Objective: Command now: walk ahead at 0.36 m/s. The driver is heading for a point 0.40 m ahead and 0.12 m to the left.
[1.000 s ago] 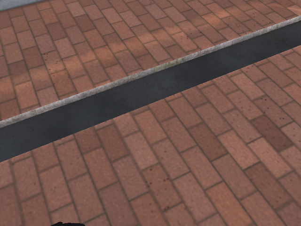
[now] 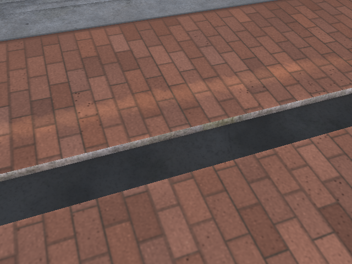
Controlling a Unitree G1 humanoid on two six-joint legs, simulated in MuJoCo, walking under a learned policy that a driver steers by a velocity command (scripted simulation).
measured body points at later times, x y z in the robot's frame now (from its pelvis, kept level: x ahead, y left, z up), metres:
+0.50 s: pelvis +0.22 +0.01 -0.02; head +0.25 +0.01 +0.43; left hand +0.41 +0.22 -0.14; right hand +0.10 -0.20 -0.16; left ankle +0.03 +0.11 -0.74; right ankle +0.36 -0.07 -0.74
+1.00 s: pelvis +0.34 +0.00 +0.00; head +0.34 +0.01 +0.45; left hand +0.35 +0.22 -0.16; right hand +0.37 -0.22 -0.16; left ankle +0.35 +0.12 -0.74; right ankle +0.36 -0.06 -0.74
